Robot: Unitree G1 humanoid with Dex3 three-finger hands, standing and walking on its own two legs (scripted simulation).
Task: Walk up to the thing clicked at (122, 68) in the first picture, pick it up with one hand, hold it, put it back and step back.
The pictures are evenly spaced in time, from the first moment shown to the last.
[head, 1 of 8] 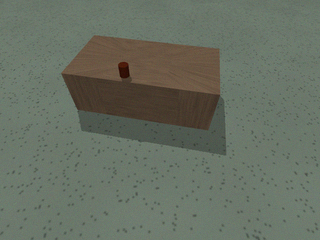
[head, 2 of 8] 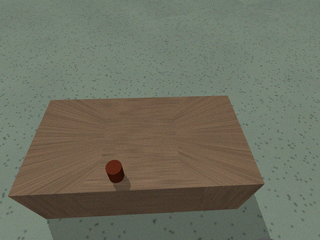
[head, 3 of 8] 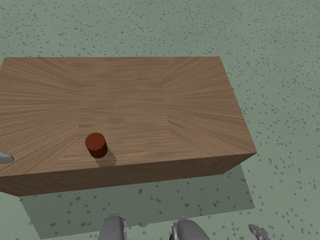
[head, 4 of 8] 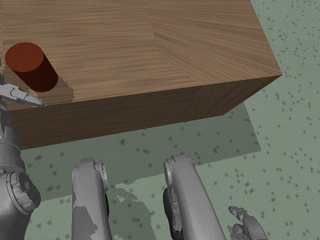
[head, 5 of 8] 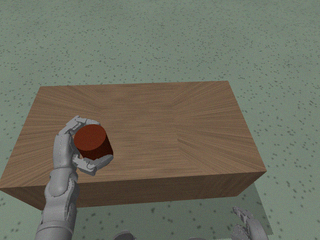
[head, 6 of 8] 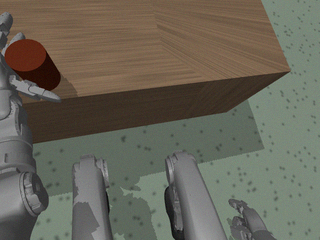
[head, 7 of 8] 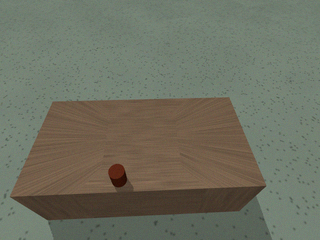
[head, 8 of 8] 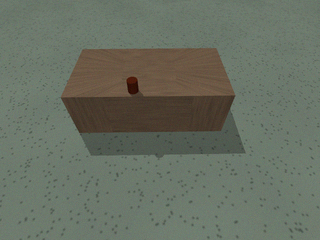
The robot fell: no
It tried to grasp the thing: yes
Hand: left
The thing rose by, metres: 0.36
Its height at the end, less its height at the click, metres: +0.00
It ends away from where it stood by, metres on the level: 0.02
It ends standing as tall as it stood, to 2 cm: yes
